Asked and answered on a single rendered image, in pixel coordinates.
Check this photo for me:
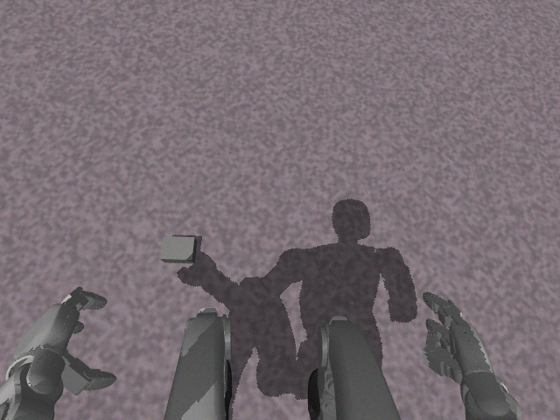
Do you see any small box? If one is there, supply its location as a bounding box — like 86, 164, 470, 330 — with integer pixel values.
160, 236, 197, 263

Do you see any right robot arm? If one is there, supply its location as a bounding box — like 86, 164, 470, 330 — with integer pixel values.
460, 372, 522, 420

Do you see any left robot hand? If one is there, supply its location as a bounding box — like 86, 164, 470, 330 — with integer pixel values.
13, 286, 117, 396

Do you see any left robot arm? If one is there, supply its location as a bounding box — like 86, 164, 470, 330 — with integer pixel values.
0, 350, 66, 420

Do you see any right robot hand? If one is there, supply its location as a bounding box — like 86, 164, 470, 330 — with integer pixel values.
422, 291, 494, 385

